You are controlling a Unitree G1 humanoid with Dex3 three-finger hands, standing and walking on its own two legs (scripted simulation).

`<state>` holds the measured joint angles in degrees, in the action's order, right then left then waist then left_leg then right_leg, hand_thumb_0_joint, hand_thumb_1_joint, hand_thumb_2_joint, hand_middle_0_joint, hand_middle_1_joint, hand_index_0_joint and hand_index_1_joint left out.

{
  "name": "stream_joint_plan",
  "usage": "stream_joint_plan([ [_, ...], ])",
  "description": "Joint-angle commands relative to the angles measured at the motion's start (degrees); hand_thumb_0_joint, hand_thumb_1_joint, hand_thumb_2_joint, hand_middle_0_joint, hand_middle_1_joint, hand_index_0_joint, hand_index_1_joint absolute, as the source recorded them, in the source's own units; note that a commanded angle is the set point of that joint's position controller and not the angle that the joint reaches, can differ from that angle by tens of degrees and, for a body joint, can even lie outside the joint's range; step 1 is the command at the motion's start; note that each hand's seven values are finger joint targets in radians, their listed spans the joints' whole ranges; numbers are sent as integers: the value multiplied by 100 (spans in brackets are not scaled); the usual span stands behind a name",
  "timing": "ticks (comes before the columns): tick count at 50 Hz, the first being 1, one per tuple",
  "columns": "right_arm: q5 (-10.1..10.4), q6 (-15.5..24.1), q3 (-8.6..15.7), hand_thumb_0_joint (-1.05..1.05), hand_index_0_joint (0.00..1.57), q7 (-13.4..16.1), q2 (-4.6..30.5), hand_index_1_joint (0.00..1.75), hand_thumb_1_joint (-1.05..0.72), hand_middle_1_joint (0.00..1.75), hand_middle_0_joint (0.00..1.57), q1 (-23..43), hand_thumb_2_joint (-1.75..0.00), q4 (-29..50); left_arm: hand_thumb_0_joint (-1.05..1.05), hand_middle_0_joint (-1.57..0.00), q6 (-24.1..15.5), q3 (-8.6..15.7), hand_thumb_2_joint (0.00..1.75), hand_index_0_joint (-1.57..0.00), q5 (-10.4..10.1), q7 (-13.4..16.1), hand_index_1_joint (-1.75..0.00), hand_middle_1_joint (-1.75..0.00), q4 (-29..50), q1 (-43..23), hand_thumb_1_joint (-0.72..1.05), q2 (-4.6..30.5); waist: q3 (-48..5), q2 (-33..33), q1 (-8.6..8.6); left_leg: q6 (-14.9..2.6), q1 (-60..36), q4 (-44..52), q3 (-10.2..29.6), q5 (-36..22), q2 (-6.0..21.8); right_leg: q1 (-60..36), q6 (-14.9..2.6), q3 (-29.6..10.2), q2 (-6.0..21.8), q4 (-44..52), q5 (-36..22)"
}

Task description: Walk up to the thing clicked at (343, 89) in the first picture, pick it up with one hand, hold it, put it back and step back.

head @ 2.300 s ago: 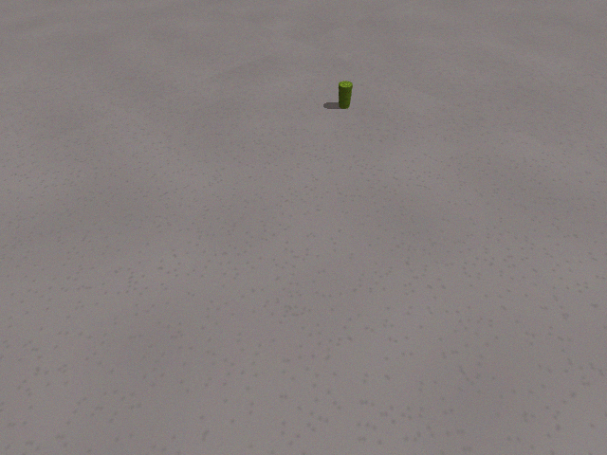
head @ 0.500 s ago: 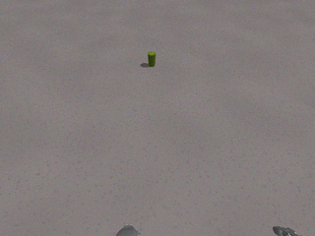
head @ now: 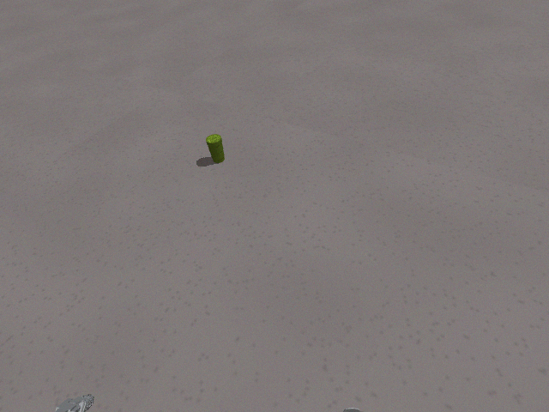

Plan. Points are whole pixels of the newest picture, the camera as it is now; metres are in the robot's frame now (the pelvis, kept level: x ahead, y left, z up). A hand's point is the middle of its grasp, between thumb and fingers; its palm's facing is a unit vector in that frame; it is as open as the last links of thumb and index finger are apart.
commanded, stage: walk up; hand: left
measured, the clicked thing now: (216, 149) +1.67 +0.31 -0.67
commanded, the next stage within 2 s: none
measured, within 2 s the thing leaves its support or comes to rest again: neither
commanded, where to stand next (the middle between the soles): +1.28 +0.09 m, yaw +0 degrees
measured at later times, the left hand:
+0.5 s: hand (119, 373) +0.27 +0.30 -0.14, palm faces +0.05 -0.93 -0.37, open 7.4 cm
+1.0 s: hand (161, 207) +0.66 +0.28 -0.11, palm faces -0.07 -0.93 -0.35, open 7.4 cm
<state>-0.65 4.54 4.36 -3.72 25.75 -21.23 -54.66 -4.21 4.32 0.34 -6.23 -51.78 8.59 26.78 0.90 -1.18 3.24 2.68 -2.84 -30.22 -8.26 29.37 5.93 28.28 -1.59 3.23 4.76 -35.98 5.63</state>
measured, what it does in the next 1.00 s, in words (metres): walks ahead: left foot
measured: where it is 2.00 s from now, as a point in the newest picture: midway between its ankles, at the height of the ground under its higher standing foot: (274, 248)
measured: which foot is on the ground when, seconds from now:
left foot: down 0.00-0.02, up 0.04-0.46, down 0.48-1.00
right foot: down 0.00-0.52, up 0.54-1.00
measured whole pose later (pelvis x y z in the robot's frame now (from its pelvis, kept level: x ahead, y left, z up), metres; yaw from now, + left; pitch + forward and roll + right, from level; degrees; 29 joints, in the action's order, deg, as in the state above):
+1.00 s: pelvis +0.54 +0.02 +0.02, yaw +1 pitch -2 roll +3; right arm -1.1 4.2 4.0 -2.1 22.1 -21.6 -51.5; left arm -1.5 2.5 0.2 -4.5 -51.7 9.6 23.3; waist 4.8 1.7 3.2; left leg -1.3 -5.1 -19.9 -5.4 23.2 -3.0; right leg 26.1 -2.2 2.5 2.7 -31.5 3.9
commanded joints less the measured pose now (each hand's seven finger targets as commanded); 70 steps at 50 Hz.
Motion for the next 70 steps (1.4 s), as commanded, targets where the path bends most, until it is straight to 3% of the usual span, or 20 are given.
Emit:
stream_joint_plan([
  [1, 63, 156, 42, 0, 20, 66, 525, 30, -90, 30, 20, 38, -90, 769, 0, -20, -177, 606, 90, -20, 39, 303, -30, -30, -44, 1920, 90, 1923, -861, 2437, -1143, -506, 3629, -3733, 282, -181, -628, -3923, -533, -3053, 1465, 1746, 2646],
  [2, 83, 117, 179, 0, 20, 122, 1146, 30, -90, 30, 20, 95, -90, 702, 0, -20, -175, 591, 90, -20, -97, 324, -30, -30, 93, 1580, 90, 2067, -786, 1833, -1058, -432, 4116, -4341, 718, -47, -574, -4004, -916, -4490, 2038, 2429, 2917],
  [3, 66, 87, 205, 0, 20, 175, 1349, 30, -90, 30, 20, 305, -90, 581, 0, -20, -169, 572, 90, -20, -170, 361, -30, -30, 224, 1127, 90, 1998, -469, 1241, -951, -454, 4205, -4599, 1041, -338, -236, -3492, -1020, -4358, 2059, 2497, 3014],
  [8, 130, -51, 144, 0, 20, 50, 953, 30, -90, 30, 20, 146, -90, 346, 0, -20, -326, 305, 90, -20, -142, 442, -30, -30, 294, 464, 90, 1175, 75, 1001, -301, -514, 3140, -3267, 1300, -1816, -37, -1807, -270, -1077, 725, 2231, -327],
  [15, -23, -157, 194, 0, 20, -144, 828, 30, -90, 30, 20, 1336, -90, 817, 0, -20, -400, 347, 90, -20, -23, 449, -30, -30, 419, 711, 90, 1246, 376, 540, -500, -173, 3679, -1447, 1052, -2375, -92, -2044, -644, -529, 856, 2703, 438],
  [21, -52, -45, 212, 0, 20, -222, 730, 30, -90, 30, 20, 1833, -90, 900, 0, -20, -286, 367, 90, -20, 13, 460, -30, -30, 311, 936, 90, 1316, 223, 508, -619, -485, 2671, -156, 591, -2522, -108, -2413, -775, -314, 1026, 2115, -274],
  [24, -182, -9, 426, 0, 20, -110, 1168, 30, -90, 30, 20, 122, -90, 407, 0, -20, -219, 271, 90, -20, 7, 527, -30, -30, 473, 697, 90, 1170, -693, -396, 266, -900, 445, 149, 758, -2063, -265, -1916, -515, 22, 672, -249, -1202],
  [25, -261, 15, 606, 0, 20, -6, 1590, 30, -90, 30, 20, -641, -90, 244, 0, -20, -185, 98, 90, -20, -31, 526, -30, -30, 472, 1046, 90, 735, -1244, -1333, 551, -1160, -799, 438, 1837, -867, 405, -826, -282, 274, 129, -1862, -356],
  [26, -211, 63, 677, 0, 20, 62, 1880, 30, -90, 30, 20, -452, -90, 517, 0, -20, -157, 52, 90, -20, -167, 514, -30, -30, 464, 1571, 90, 501, -1437, -2131, 283, -1682, -1890, 1012, 4519, -561, 1677, 951, 5, 75, -880, -3043, 2428],
  [27, 13, 50, 668, 0, 20, 72, 1818, 30, -90, 30, 20, -253, -90, 549, 0, -20, -124, 125, 90, -20, -107, 602, -30, -30, 321, 1312, 90, 1120, -1403, -1368, 291, -2036, -1729, 1257, 4936, -605, 1804, 1135, -211, -525, -481, -3412, 2444],
  [31, 167, 118, 303, 0, 20, 201, 1103, 30, -90, 30, 20, 548, -90, 714, 0, -20, -100, 38, 90, -20, -189, 450, -30, -30, 122, 1207, 90, 912, -66, -295, -274, -694, 662, 1501, 1954, -3282, 849, 189, -79, -1069, -18, -2722, 986],
  [35, 92, 240, 272, 0, 20, 207, 988, 30, -90, 30, 20, 508, -90, 783, 0, -20, 34, 67, 90, -20, -116, 367, -30, -30, 119, 1215, 90, 778, 131, -393, -347, -999, 823, 1686, 1323, -3748, 701, 252, 136, -789, -37, -2435, 557],
  [45, 31, 170, 346, 0, 20, 218, 1025, 30, -90, 30, 20, 236, -90, 803, 0, -20, 88, 14, 90, -20, -21, 219, -30, -30, 679, -488, 90, 536, 508, -552, -1, -736, 465, 1749, 768, -4209, 518, -53, 15, -23, -77, 324, -419],
  [50, -43, 100, 333, 0, 20, 283, 988, 30, -90, 30, 20, 258, -90, 971, 0, -20, 13, 227, 90, -20, -9, 342, -30, -30, 272, 654, 90, 769, -475, 127, -626, -897, 512, -338, 808, -4359, 528, -2070, -277, -185, -191, 810, 53],
  [51, -25, 100, 226, 0, 20, 254, 757, 30, -90, 30, 20, -38, -90, 982, 0, -20, -47, 330, 90, -20, 30, 403, -30, -30, 148, 1200, 90, 1049, -1000, 731, -801, -796, 1206, -1636, 542, -3488, 91, -3265, -407, -571, 17, 989, 482],
  [53, 85, 68, 160, 0, 20, 254, 826, 30, -90, 30, 20, -388, -90, 923, 0, -20, -92, 484, 90, -20, 42, 490, -30, -30, 165, 1641, 90, 1590, -1164, 1635, -937, -595, 3672, -3548, 662, 195, -1000, -4789, -1367, -4126, 2042, 1711, 845],
  [54, 50, 31, 198, 0, 20, 329, 1130, 30, -90, 30, 20, -181, -90, 789, 0, -20, -75, 482, 90, -20, -49, 518, -30, -30, 250, 1393, 90, 1553, -994, 1156, -893, -629, 3759, -4014, 1111, 116, -598, -4277, -1576, -4316, 2214, 1804, 878],
  [59, 104, -76, 119, 0, 20, 191, 697, 30, -90, 30, 20, -221, -90, 563, 0, -20, -196, 240, 90, -20, -113, 574, -30, -30, 350, 714, 90, 877, 144, 711, -299, -563, 2809, -3059, 1441, -1515, -384, -2144, -143, -1149, 687, 1975, -1753],
  [62, 45, -212, 171, 0, 20, 131, 616, 30, -90, 30, 20, -156, -90, 533, 0, -20, -258, 207, 90, -20, -81, 556, -30, -30, 459, 834, 90, 827, 190, 767, -254, -404, 2880, -2801, 1270, -1968, -482, -2156, -63, -675, 568, 2017, -2423],
  [70, -82, -279, 279, 0, 20, -40, 724, 30, -90, 30, 20, 1029, -90, 863, 0, -20, -240, 351, 90, -20, 83, 546, -30, -30, 588, 876, 90, 1032, 813, 639, -496, -243, 3522, -1242, 1234, -2469, -32, -1958, -364, -911, 774, 2794, 1319],
])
